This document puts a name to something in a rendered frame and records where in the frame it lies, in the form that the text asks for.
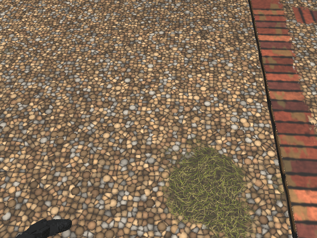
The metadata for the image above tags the left robot hand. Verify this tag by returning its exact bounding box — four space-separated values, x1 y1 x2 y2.
16 219 72 238

